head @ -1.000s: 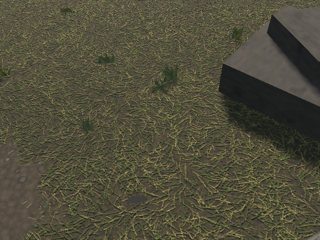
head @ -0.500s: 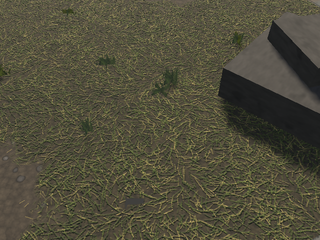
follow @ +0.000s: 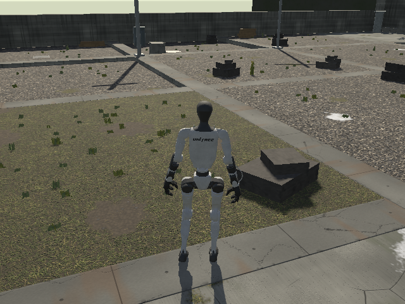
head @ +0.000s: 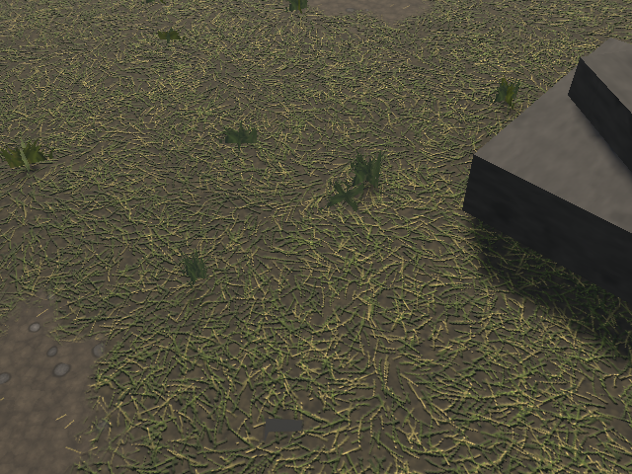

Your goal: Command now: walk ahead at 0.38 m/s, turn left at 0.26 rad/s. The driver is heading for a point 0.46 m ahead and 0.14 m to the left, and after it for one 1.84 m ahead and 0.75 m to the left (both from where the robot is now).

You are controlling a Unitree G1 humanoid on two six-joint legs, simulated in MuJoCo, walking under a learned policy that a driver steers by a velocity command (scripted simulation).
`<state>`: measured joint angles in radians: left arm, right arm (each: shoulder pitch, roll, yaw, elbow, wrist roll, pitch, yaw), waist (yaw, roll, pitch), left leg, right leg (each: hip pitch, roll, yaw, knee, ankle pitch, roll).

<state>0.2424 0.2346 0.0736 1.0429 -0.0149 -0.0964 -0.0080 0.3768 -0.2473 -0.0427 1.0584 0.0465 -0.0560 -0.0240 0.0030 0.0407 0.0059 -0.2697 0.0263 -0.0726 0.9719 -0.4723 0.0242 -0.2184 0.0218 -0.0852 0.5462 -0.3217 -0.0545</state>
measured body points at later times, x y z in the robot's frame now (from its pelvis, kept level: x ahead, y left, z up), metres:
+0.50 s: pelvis +0.24 +0.08 -0.01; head +0.27 +0.09 +0.43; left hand +0.20 +0.35 -0.15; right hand +0.46 -0.13 -0.12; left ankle +0.31 +0.16 -0.73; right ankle +0.10 -0.10 -0.62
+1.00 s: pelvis +0.53 +0.14 +0.00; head +0.56 +0.15 +0.44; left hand +0.58 +0.46 -0.09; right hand +0.70 -0.09 -0.13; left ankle +0.34 +0.16 -0.66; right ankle +0.66 +0.08 -0.73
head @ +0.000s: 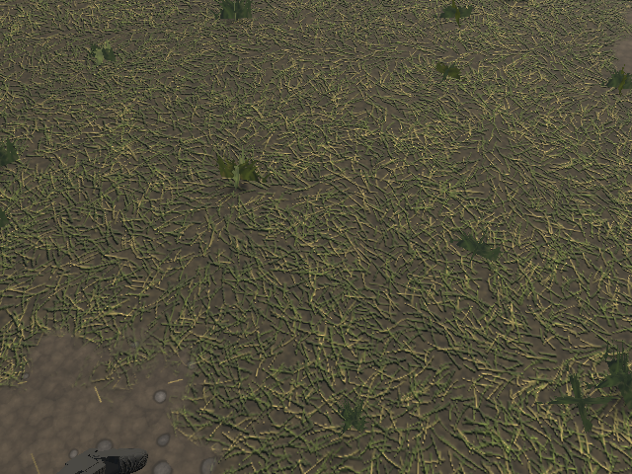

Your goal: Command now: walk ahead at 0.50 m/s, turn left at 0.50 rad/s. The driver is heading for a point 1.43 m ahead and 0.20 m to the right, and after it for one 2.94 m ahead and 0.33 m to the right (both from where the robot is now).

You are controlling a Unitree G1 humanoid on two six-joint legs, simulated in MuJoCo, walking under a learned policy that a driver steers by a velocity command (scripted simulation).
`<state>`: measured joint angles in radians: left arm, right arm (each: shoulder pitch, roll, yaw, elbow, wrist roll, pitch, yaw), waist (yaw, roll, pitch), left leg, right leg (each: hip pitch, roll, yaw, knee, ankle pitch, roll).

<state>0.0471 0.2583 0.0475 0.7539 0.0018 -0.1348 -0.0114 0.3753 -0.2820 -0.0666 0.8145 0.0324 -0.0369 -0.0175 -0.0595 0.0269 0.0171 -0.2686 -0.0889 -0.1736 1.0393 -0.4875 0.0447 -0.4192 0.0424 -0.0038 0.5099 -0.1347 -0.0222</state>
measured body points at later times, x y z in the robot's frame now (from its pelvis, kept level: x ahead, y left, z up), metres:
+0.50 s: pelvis +0.26 +0.06 +0.00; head +0.30 +0.08 +0.45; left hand +0.25 +0.34 -0.14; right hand +0.49 -0.17 -0.07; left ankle +0.33 +0.16 -0.73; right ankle +0.13 -0.11 -0.65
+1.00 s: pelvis +0.46 +0.04 +0.00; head +0.51 +0.01 +0.44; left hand +0.68 +0.28 -0.10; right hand +0.54 -0.26 -0.12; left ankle +0.38 +0.19 -0.64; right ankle +0.55 -0.05 -0.73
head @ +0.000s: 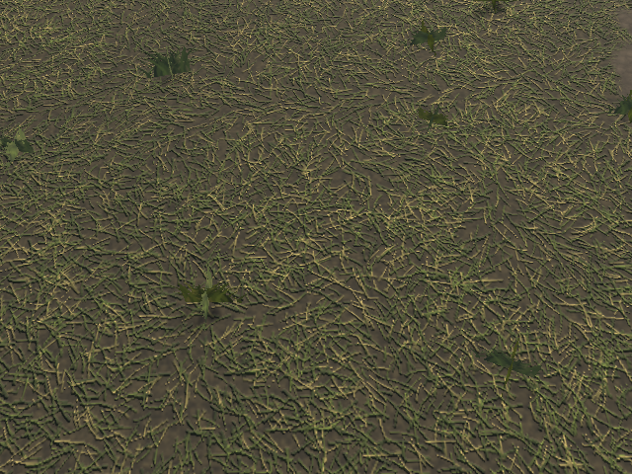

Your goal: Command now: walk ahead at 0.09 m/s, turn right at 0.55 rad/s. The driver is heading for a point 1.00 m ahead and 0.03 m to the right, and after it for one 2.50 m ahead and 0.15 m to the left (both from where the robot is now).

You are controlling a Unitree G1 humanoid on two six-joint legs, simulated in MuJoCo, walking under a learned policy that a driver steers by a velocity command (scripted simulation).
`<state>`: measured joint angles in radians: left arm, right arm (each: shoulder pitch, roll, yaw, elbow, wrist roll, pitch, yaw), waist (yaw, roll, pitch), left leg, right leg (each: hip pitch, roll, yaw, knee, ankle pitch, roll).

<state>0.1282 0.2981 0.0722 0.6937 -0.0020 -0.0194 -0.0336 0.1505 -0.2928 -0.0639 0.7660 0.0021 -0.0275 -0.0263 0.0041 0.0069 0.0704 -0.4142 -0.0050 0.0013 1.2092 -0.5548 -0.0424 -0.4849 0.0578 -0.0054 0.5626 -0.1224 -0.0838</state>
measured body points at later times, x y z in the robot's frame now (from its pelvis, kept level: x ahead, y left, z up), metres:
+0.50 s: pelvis +0.05 +0.05 +0.02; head +0.09 +0.07 +0.47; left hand +0.29 +0.29 -0.08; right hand +0.09 -0.25 -0.07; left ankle +0.10 +0.17 -0.72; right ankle +0.02 -0.08 -0.65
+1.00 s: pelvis +0.07 +0.04 +0.01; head +0.07 +0.04 +0.46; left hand +0.24 +0.26 -0.10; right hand +0.10 -0.26 -0.10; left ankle +0.10 +0.15 -0.70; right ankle -0.01 -0.08 -0.72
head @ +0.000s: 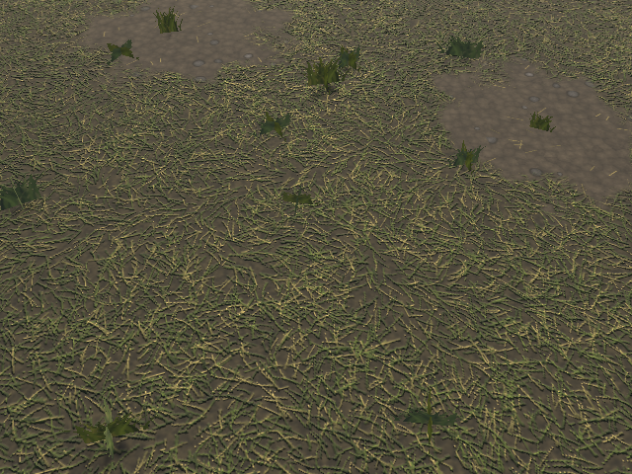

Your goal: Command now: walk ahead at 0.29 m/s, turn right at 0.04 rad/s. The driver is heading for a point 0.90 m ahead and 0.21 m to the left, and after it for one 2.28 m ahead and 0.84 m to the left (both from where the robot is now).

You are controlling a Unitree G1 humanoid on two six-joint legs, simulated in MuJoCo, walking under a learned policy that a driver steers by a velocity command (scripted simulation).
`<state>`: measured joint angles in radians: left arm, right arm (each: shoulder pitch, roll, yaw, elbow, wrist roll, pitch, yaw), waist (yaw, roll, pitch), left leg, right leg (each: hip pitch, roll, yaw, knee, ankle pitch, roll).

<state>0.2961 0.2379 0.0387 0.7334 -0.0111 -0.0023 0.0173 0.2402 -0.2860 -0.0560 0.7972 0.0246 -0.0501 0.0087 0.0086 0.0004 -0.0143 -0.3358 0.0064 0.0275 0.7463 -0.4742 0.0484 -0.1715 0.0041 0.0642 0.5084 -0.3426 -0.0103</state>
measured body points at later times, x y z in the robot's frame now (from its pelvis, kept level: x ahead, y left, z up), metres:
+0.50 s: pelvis +0.19 +0.02 +0.00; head +0.23 +0.03 +0.45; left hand +0.45 +0.22 -0.08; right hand +0.14 -0.25 -0.12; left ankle +0.03 +0.11 -0.73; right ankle +0.38 -0.12 -0.70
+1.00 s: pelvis +0.48 +0.01 +0.00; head +0.50 +0.03 +0.45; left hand +0.45 +0.29 -0.13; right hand +0.71 -0.19 -0.09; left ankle +0.63 +0.19 -0.69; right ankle +0.39 -0.11 -0.73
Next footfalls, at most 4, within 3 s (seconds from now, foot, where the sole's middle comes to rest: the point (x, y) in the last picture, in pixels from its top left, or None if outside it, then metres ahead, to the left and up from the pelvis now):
0.58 right None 0.43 -0.11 -0.77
1.10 left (251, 410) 0.68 0.18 -0.77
1.60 right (287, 291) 1.03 0.12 -0.77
2.08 left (153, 273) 1.08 0.48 -0.77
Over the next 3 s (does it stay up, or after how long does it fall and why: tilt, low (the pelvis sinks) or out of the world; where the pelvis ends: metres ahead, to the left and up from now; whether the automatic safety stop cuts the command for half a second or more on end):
stays up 1.25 0.41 0.00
